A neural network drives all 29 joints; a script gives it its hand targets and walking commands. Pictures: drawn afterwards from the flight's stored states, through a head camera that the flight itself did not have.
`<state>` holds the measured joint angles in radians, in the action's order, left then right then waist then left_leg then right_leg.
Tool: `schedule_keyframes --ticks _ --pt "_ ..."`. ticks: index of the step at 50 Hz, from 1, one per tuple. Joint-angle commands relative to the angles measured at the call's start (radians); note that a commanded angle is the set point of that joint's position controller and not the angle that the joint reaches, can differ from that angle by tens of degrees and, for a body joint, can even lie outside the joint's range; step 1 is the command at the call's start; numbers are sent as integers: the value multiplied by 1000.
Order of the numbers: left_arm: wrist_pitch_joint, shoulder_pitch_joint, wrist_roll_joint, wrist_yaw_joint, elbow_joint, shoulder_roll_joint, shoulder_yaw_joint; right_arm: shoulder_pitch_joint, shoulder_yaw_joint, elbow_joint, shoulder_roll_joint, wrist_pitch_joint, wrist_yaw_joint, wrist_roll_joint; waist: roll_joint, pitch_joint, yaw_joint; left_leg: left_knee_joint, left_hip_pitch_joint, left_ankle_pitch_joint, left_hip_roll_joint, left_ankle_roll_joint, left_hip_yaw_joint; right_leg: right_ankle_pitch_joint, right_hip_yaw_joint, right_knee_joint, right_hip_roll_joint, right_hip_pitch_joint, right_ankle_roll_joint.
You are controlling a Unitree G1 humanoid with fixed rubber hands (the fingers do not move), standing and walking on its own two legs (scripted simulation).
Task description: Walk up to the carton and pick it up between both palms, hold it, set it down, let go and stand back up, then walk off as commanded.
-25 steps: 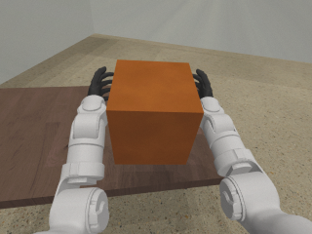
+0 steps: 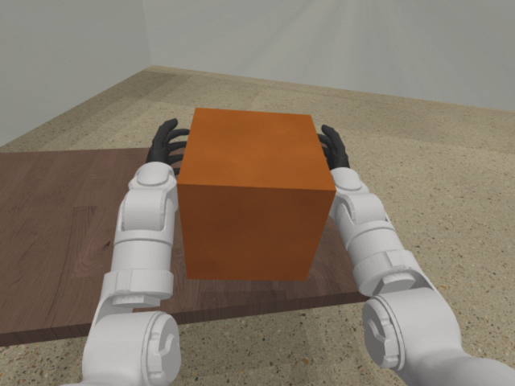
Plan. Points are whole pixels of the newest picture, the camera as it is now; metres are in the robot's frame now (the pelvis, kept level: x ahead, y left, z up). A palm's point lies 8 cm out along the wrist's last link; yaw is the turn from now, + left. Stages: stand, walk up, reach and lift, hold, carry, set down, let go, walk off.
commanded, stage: hold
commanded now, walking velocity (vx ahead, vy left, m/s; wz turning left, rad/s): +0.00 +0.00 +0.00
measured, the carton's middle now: (250, 194) +0.36 +0.00 +0.18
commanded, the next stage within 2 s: none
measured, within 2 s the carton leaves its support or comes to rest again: neither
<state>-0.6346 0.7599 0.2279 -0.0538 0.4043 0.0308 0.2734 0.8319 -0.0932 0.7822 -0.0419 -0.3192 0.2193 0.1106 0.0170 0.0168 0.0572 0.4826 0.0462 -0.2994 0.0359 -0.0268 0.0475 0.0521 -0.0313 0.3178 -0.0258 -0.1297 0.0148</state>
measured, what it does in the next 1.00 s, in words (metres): stands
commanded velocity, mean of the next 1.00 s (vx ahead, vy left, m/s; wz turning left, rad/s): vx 0.00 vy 0.00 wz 0.00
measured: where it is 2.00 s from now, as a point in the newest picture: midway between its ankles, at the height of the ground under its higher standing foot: outside the picture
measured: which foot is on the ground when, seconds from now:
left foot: down 0.00-1.00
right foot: down 0.00-1.00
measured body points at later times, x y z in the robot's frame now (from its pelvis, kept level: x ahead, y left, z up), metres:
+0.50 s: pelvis +0.00 +0.00 +0.00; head -0.06 +0.02 +0.44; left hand +0.39 +0.14 +0.22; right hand +0.39 -0.14 +0.21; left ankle -0.01 +0.13 -0.74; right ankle +0.09 -0.13 -0.74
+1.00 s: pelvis +0.00 +0.00 +0.00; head -0.07 +0.02 +0.44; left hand +0.39 +0.14 +0.22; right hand +0.39 -0.14 +0.21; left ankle -0.01 +0.13 -0.74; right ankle +0.09 -0.13 -0.74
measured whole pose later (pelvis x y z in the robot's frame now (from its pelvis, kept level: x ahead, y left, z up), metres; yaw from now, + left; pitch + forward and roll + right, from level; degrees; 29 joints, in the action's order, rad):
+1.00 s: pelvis +0.00 +0.00 +0.00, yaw +0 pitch -8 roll -2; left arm -0.68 0.76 0.25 -0.04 0.35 0.03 0.27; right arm 0.83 -0.08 0.74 -0.04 -0.35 0.22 0.12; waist 0.02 0.02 0.06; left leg 0.48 0.04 -0.30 0.04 -0.03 0.05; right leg 0.05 -0.03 0.32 -0.03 -0.12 0.01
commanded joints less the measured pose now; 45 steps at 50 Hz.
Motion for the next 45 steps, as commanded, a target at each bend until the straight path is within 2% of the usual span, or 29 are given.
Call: schedule_keyframes --ticks 1,2,3,4,6,9,10,11,14,16,20,21,22,23,25,27,29,31,32,34,35,36,38,40,41,42,43,44,45 --pt "28 663 -34 135 -167 662 -396 849 365 -494 687 49 -138 157 -80 405 8 -213 242 156 -90 16 -25 -2 84 -12 -51 435 13" --pt "20 670 -42 139 -122 649 -384 839 340 -461 686 35 -138 139 -38 359 12 -220 227 131 -102 8 -23 38 75 -35 -37 384 11" --pt "21 657 -49 141 -146 661 -394 853 354 -487 695 40 -138 151 -57 406 4 -215 202 174 -102 8 -27 7 73 -31 -35 403 12" --pt "21 646 -47 143 -143 653 -388 813 342 -458 695 32 -134 141 -48 373 20 -216 207 159 -106 10 -24 2 68 -37 -31 399 13" --pt "12 643 -34 143 -159 641 -369 814 367 -462 690 26 -133 158 -43 385 -10 -212 209 179 -103 11 -23 7 64 -34 -39 408 7" --pt "19 672 -60 135 -221 679 -429 816 362 -481 685 34 -133 180 -79 445 23 -200 171 205 -102 -8 -14 -31 73 -25 -41 411 11" --pt "5 653 -43 139 -151 668 -397 848 348 -471 680 27 -132 165 -78 391 9 -213 202 177 -100 0 -18 6 67 -32 -35 395 11" --pt "9 651 -39 139 -203 658 -396 808 378 -481 695 25 -132 181 -66 419 -7 -201 191 206 -101 5 -19 -38 62 -24 -38 426 11" --pt "-4 612 -35 144 -180 653 -389 813 368 -489 682 23 -130 181 -68 397 4 -206 185 204 -105 6 -23 -36 66 -28 -35 427 12" --pt "-13 574 -21 150 -154 659 -371 835 389 -520 676 21 -129 179 -35 394 -11 -213 191 205 -99 10 -26 -20 73 -27 -44 432 16" --pt "0 650 -38 148 -233 662 -405 803 381 -493 688 21 -130 192 -74 415 -4 -201 170 228 -99 -4 -18 -40 69 -19 -43 421 10" --pt "-8 616 -16 149 -159 643 -367 800 364 -459 679 11 -128 170 -46 355 -13 -214 198 189 -101 5 -26 3 68 -29 -46 404 11" --pt "-17 611 -20 155 -150 668 -387 801 343 -472 664 15 -130 162 -77 356 11 -215 195 181 -99 -3 -24 7 71 -26 -41 399 5" --pt "-20 577 1 159 -129 645 -352 801 340 -465 656 15 -132 156 -50 350 -8 -216 205 160 -95 11 -27 23 66 -30 -40 410 6" --pt "-15 591 -19 159 -149 660 -364 826 355 -497 676 24 -134 157 -41 372 -4 -216 196 178 -98 13 -26 5 70 -28 -40 411 8" --pt "-15 592 -15 157 -169 666 -385 824 352 -504 665 28 -133 178 -86 407 1 -205 181 212 -93 0 -21 -30 70 -20 -40 425 7" --pt "-11 583 -18 164 -194 643 -370 785 368 -488 674 14 -126 171 -45 377 6 -203 202 227 -103 8 -22 -61 60 -24 -39 455 13" --pt "-18 588 2 165 -142 642 -350 775 346 -439 664 10 -130 162 -60 331 1 -215 207 178 -100 11 -25 -6 62 -32 -36 426 8" --pt "-17 578 -13 166 -173 668 -384 784 360 -503 663 22 -129 168 -67 391 15 -198 175 224 -96 2 -20 -53 69 -20 -41 442 5" --pt "-19 577 3 165 -148 656 -346 815 348 -484 672 18 -130 162 -57 363 -8 -220 197 187 -99 12 -29 3 68 -26 -39 428 10" --pt "-15 590 3 166 -163 649 -357 775 337 -460 654 17 -131 161 -54 356 5 -216 199 183 -98 6 -24 -6 68 -23 -42 435 4" --pt "-13 584 -3 166 -178 662 -366 810 363 -516 674 27 -131 169 -63 409 -8 -208 189 221 -99 9 -25 -46 71 -14 -43 450 10" --pt "-11 575 -14 167 -169 662 -374 793 345 -489 666 23 -130 166 -66 373 10 -206 203 201 -101 8 -17 -37 64 -22 -38 446 7" --pt "-11 587 -8 169 -173 652 -368 787 347 -480 664 21 -131 155 -59 387 0 -207 196 202 -98 13 -23 -34 65 -18 -40 441 8" --pt "-16 606 -7 171 -136 659 -358 807 334 -468 673 18 -134 147 -65 322 5 -224 224 152 -95 8 -27 30 69 -22 -36 415 10" --pt "-8 607 -9 169 -180 662 -371 784 333 -458 674 17 -134 146 -71 349 11 -219 199 188 -97 6 -24 -3 71 -22 -35 426 7" --pt "-10 581 -13 173 -158 659 -360 788 335 -489 675 21 -130 142 -38 365 10 -215 194 177 -96 11 -29 -3 71 -23 -39 432 9" --pt "-7 618 -17 172 -168 661 -381 792 329 -478 672 24 -131 144 -60 371 15 -210 201 166 -95 7 -25 -6 72 -19 -34 431 6" --pt "-13 570 -6 172 -134 650 -358 799 348 -496 661 25 -132 148 -48 365 -1 -214 207 180 -96 12 -28 -10 69 -19 -37 441 12"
